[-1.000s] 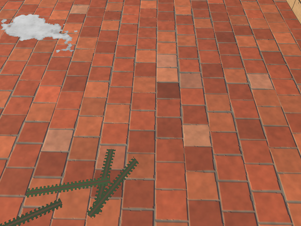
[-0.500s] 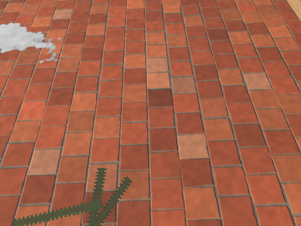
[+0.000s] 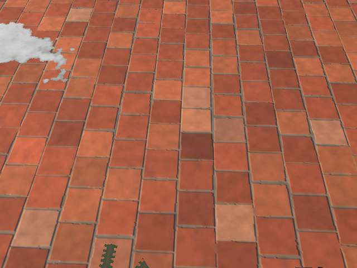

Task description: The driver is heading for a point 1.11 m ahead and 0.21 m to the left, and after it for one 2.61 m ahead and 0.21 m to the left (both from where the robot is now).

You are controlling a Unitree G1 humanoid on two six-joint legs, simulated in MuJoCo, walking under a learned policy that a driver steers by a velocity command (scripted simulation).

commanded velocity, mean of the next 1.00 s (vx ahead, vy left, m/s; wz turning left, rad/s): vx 0.50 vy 0.00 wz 0.14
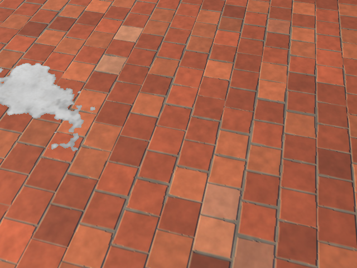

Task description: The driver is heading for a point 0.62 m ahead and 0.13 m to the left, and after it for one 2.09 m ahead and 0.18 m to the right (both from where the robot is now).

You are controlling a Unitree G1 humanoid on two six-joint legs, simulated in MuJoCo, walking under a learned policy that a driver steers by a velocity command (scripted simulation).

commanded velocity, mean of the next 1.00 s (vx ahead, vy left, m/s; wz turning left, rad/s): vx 0.43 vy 0.00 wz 0.28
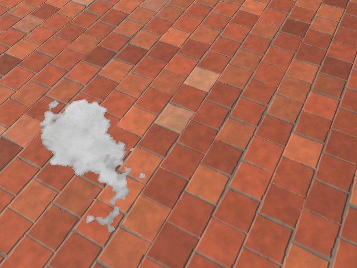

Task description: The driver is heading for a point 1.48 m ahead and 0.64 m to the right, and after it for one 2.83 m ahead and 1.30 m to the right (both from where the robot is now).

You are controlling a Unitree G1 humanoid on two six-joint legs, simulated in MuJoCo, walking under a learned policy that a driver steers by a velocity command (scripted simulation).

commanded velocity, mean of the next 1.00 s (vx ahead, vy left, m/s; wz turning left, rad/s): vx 0.04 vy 0.00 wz -0.51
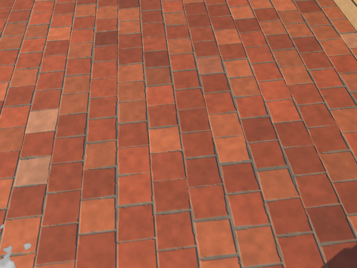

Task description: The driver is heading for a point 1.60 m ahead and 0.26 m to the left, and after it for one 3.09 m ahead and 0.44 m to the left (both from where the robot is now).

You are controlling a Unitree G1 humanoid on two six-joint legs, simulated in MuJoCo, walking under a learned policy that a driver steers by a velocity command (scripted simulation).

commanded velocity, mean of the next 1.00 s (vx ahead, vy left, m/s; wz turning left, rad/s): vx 0.00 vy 0.00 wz -0.07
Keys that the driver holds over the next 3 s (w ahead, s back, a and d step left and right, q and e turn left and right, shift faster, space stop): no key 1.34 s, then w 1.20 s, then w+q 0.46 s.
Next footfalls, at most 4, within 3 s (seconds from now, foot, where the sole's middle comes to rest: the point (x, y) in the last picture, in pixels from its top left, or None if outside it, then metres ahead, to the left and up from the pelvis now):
0.12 left None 0.04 0.12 -0.78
2.06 left None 0.41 0.06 -0.78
2.60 right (221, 205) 0.72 -0.11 -0.78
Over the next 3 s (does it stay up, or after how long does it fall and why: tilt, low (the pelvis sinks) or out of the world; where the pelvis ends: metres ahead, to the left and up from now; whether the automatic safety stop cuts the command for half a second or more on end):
stays up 0.77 -0.03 0.00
